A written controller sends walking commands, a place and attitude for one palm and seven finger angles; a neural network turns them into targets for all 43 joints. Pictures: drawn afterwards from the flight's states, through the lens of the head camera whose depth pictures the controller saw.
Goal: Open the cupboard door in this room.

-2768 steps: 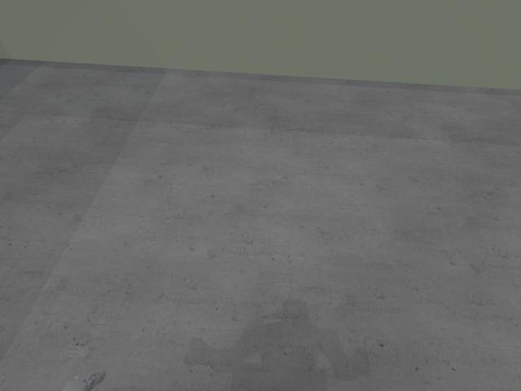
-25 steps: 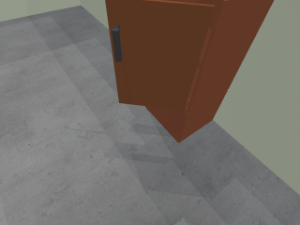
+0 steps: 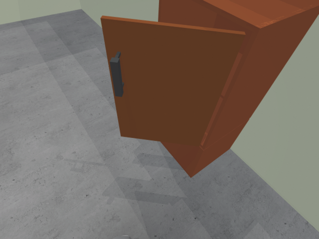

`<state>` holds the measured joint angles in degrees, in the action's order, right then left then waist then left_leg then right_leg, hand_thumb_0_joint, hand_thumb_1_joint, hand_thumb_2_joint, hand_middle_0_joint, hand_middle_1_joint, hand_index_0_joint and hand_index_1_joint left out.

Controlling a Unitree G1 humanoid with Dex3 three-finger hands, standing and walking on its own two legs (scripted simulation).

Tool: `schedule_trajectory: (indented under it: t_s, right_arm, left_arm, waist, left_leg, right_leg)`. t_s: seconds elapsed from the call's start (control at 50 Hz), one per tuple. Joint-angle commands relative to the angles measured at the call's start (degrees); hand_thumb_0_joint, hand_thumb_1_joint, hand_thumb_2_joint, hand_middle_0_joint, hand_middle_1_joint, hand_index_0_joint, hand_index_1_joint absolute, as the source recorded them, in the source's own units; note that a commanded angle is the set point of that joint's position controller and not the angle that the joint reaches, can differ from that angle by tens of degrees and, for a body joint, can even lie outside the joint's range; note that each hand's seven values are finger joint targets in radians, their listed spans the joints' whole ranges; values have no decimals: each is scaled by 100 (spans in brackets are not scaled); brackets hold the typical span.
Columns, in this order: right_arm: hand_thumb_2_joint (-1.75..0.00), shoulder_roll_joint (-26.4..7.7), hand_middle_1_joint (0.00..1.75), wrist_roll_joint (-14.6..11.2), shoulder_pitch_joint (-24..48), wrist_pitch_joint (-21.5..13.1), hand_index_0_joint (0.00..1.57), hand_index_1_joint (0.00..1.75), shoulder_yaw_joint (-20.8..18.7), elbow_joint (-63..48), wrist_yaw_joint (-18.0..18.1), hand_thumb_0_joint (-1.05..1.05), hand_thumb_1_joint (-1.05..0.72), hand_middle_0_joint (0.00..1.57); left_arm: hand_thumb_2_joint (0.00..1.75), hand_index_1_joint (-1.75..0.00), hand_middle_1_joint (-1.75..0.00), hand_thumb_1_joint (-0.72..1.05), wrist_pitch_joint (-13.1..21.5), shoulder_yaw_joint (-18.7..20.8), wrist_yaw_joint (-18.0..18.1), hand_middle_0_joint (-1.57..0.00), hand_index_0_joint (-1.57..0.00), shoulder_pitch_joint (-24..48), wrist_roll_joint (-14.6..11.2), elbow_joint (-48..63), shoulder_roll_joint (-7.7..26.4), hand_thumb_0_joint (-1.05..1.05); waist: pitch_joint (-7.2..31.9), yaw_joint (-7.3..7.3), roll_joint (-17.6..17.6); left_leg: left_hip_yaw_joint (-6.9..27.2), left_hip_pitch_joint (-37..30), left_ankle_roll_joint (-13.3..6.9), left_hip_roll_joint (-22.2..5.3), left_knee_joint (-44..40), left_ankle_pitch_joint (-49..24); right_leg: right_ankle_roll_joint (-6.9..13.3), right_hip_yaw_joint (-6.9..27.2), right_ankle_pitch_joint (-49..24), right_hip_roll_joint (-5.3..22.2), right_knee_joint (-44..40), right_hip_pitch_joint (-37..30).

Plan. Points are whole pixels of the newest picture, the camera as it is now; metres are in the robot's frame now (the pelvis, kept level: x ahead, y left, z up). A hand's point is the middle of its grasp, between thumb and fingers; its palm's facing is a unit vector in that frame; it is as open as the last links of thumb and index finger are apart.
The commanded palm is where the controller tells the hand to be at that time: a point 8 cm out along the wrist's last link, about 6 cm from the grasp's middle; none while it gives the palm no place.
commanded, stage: come to a stop and stand still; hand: left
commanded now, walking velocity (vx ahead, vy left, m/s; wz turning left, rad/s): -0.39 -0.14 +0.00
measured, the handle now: (118, 74) +0.59 +0.19 +0.06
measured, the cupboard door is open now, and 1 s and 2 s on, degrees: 47 47 47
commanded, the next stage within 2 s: look again from close up in 1.08 s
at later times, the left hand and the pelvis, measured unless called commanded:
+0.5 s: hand out of the picture +0.10 +0.17 -0.17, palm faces +0.00 -0.96 -0.28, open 7.4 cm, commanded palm none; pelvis +0.03 -0.04 -0.01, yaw -2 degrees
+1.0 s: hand out of the picture +0.06 +0.18 -0.18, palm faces +0.02 -0.98 -0.21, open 7.4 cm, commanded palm none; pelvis +0.02 -0.01 +0.00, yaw -2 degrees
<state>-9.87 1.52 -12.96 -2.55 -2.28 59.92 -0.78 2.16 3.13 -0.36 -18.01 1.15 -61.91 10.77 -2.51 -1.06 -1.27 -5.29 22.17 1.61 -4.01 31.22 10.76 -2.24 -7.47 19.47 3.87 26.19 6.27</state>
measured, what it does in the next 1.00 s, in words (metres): steps on the spot: left foot, then right foot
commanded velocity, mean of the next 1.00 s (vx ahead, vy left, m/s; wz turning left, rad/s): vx -0.08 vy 0.02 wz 0.00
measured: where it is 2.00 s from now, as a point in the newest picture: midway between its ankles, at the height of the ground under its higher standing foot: outside the picture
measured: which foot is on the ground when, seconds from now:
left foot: up 0.00-0.00, down 0.02-0.46, up 0.48-0.76, down 0.78-1.00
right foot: down 0.00-0.02, up 0.04-0.44, down 0.46-1.00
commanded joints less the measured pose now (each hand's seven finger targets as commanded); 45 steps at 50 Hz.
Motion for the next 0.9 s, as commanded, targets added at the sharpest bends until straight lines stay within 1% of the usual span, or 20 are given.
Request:
schedule_trajectory:
  t_s: [0.0, 0.02, 0.04, 0.08, 0.14, 0.24, 0.36, 0.4, 0.42, 0.44, 0.46, 0.48, 0.5, 0.52, 0.66, 0.72, 0.76, 0.78, 0.82, 0.88]
  right_arm:
    - [-90, -1222, 30, 42, -1529, -69, 20, 30, -189, 50, 195, 0, -90, 20]
    - [-90, -1111, 30, 26, -1156, 7, 20, 30, -123, -53, 274, 0, -90, 20]
    - [-90, -921, 30, 27, -718, -14, 20, 30, -26, -126, 326, 0, -90, 20]
    - [-90, -863, 30, -18, -282, 57, 20, 30, 17, -196, 401, 0, -90, 20]
    - [-90, -1124, 30, -46, -161, 204, 20, 30, -123, -228, 454, 0, -90, 20]
    - [-90, -1227, 30, -5, 141, 301, 20, 30, -271, -385, 494, 0, -90, 20]
    - [-90, -1215, 30, 28, 488, 366, 20, 30, -327, -512, 350, 0, -90, 20]
    - [-90, -1025, 30, -51, 390, 406, 20, 30, -324, -548, 282, 0, -90, 20]
    - [-90, -557, 30, -113, 226, 435, 20, 30, -253, -615, 231, 0, -90, 20]
    - [-90, -475, 30, -119, 419, 505, 20, 30, -207, -750, 157, 0, -90, 20]
    - [-90, -539, 30, -92, 467, 562, 20, 30, -210, -733, 110, 0, -90, 20]
    - [-90, -403, 30, -83, 423, 532, 20, 30, -178, -738, 29, 0, -90, 20]
    - [-90, -498, 30, -44, 368, 546, 20, 30, -191, -617, 69, 0, -90, 20]
    - [-90, -622, 30, -58, 237, 534, 20, 30, -225, -546, 85, 0, -90, 20]
    - [-90, -513, 30, -127, 168, 398, 20, 30, -135, -553, 106, 0, -90, 20]
    - [-90, -511, 30, -115, -289, 327, 20, 30, -105, -380, 149, 0, -90, 20]
    - [-90, -998, 30, -51, -338, 258, 20, 30, -158, -446, 197, 0, -90, 20]
    - [-90, -1110, 30, -29, -244, 293, 20, 30, -148, -476, 228, 0, -90, 20]
    - [-90, -920, 30, -9, -52, 267, 20, 30, -87, -442, 286, 0, -90, 20]
    - [-90, -826, 30, -9, -132, 221, 20, 30, -27, -379, 347, 0, -90, 20]
  left_arm:
    - [90, -30, -30, 90, 3, -42, 97, -20, -20, -237, -105, 379, 146, 0]
    - [90, -30, -30, 90, -65, -92, 153, -20, -20, -178, -97, 393, 152, 0]
    - [90, -30, -30, 90, -126, -125, 192, -20, -20, -165, -82, 251, 129, 0]
    - [90, -30, -30, 90, -260, -83, 209, -20, -20, -185, -95, 152, 251, 0]
    - [90, -30, -30, 90, -438, 28, 179, -20, -20, -181, -72, 292, 484, 0]
    - [90, -30, -30, 90, -608, 175, 147, -20, -20, 17, -18, 659, 462, 0]
    - [90, -30, -30, 90, -533, 151, 115, -20, -20, -91, -10, 823, 364, 0]
    - [90, -30, -30, 90, -424, 168, 143, -20, -20, -375, 28, 754, 549, 0]
    - [90, -30, -30, 90, -320, 202, 193, -20, -20, -234, 95, 824, 990, 0]
    - [90, -30, -30, 90, -277, 187, 204, -20, -20, 114, 82, 934, 1308, 0]
    - [90, -30, -30, 90, -260, 137, 200, -20, -20, 348, 64, 1016, 1296, 0]
    - [90, -30, -30, 90, -288, 124, 171, -20, -20, 666, 72, 1107, 1276, 0]
    - [90, -30, -30, 90, -214, 136, 194, -20, -20, 719, 70, 1018, 1119, 0]
    - [90, -30, -30, 90, -198, 134, 215, -20, -20, 709, 44, 984, 1075, 0]
    - [90, -30, -30, 90, -177, 226, 244, -20, -20, 120, 32, 714, 1300, 0]
    - [90, -30, -30, 90, -217, 206, 225, -20, -20, 364, -34, 676, 1101, 0]
    - [90, -30, -30, 90, -294, 90, 189, -20, -20, 343, -79, 758, 631, 0]
    - [90, -30, -30, 90, -328, 39, 200, -20, -20, 429, -67, 745, 493, 0]
    - [90, -30, -30, 90, -420, 10, 188, -20, -20, 528, -25, 657, 459, 0]
    - [90, -30, -30, 90, -402, -26, 168, -20, -20, 509, -47, 522, 443, 0]
  waist:
    - [951, 501, 1745]
    - [655, 338, 1162]
    - [517, 227, 997]
    - [305, 152, 1202]
    - [533, 188, 1035]
    - [738, 119, 804]
    - [586, -19, 1348]
    - [638, -135, 509]
    - [380, -60, -1044]
    - [151, -76, -1586]
    - [65, -59, -1100]
    - [-90, 89, -564]
    - [18, 108, -1241]
    - [96, 90, -1375]
    - [402, -191, -718]
    - [450, 22, -642]
    - [605, -3, 869]
    - [482, -10, 1117]
    - [210, -30, 1224]
    - [110, 18, 990]
  left_leg:
    - [2306, -2375, -1065, -1858, -1214, -2264]
    - [2178, -1821, -1292, -1957, -1173, -3008]
    - [1844, -1437, -1220, -1785, -1177, -3758]
    - [1334, -1114, -1164, -1652, -1020, -4565]
    - [1199, -1521, -1240, -1681, -875, -4660]
    - [1106, -1289, -1320, -1848, -916, -3491]
    - [887, -655, -944, -1431, -937, -1509]
    - [595, -232, -550, -812, -304, -211]
    - [109, 191, -143, -42, 587, 1144]
    - [233, 179, -7, 280, 1476, 2269]
    - [593, 0, -53, 216, 2025, 2217]
    - [499, -73, -62, 276, 2129, 1740]
    - [544, 324, -23, 299, 2325, 1600]
    - [594, 383, 15, 224, 2376, 1476]
    - [315, -7, 133, 471, 428, 1422]
    - [329, -1258, 27, 422, -969, 93]
    - [1566, -1590, -542, -768, -1137, -1203]
    - [1678, -1128, -865, -1127, -1369, -1251]
    - [1528, -998, -949, -865, -1589, -1142]
    - [1349, -1270, -1028, -859, -1321, -2408]
  right_leg:
    - [153, 34, 1593, -214, 2327, 1910]
    - [185, 550, 1660, -28, 2637, 1666]
    - [131, 620, 1537, 69, 2663, 1509]
    - [54, 694, 1349, 145, 2574, 1306]
    - [66, 630, 1108, -51, 2538, 1533]
    - [57, 930, 949, -190, 3432, 1934]
    - [155, 472, 259, -233, 1424, 867]
    - [182, 552, -852, -159, -71, 112]
    - [535, 2028, -1096, 888, -1022, 274]
    - [1046, 2739, -1048, 1833, -1425, 1108]
    - [1269, 2589, -137, 1841, -1566, 1638]
    - [1188, 2274, 168, 1499, -1496, 1827]
    - [1073, 2366, -718, 1281, -1298, 1231]
    - [1062, 2126, -1414, 1297, -1120, 886]
    - [1184, 1981, -3605, 1487, -408, -417]
    - [758, 1612, -2722, 1068, 6, 367]
    - [255, 829, -731, 225, 605, 1064]
    - [126, 530, 310, 42, 869, 893]
    - [172, 622, 664, -58, 1347, 994]
    - [243, 755, 647, -61, 1426, 1087]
